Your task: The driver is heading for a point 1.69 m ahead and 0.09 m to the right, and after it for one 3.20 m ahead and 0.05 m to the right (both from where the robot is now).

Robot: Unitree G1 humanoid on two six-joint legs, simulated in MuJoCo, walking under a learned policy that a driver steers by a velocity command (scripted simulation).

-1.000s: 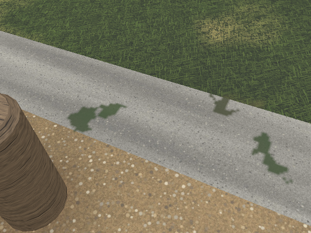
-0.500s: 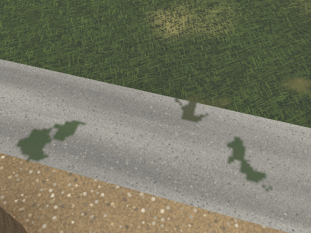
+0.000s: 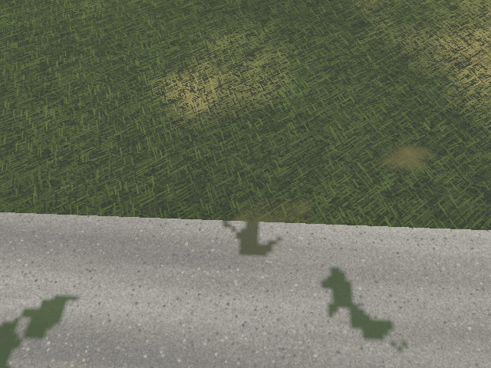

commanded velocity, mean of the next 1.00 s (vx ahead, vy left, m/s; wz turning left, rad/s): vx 0.49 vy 0.00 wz -0.31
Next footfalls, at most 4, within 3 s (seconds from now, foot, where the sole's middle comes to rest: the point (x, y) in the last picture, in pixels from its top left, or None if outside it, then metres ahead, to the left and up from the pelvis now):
0.10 left None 0.15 0.14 -0.78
0.58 right None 0.40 -0.12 -0.78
1.14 left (301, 295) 0.73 -0.07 -0.78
1.64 right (355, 238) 0.94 -0.25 -0.78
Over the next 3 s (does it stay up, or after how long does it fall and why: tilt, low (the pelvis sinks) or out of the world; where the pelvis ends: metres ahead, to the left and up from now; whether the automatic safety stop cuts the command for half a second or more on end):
stays up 1.56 -0.01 -0.14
